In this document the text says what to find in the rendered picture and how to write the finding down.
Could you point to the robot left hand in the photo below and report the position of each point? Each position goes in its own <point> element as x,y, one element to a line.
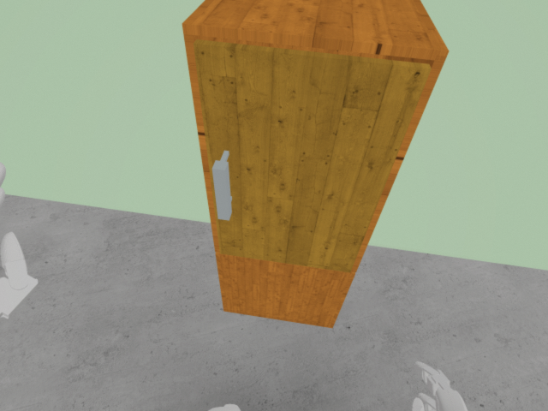
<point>15,290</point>

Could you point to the cupboard door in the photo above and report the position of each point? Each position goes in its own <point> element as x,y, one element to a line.
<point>312,138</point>

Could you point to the handle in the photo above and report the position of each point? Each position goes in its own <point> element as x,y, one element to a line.
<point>220,172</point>

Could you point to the robot right hand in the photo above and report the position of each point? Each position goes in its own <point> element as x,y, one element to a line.
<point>446,399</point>

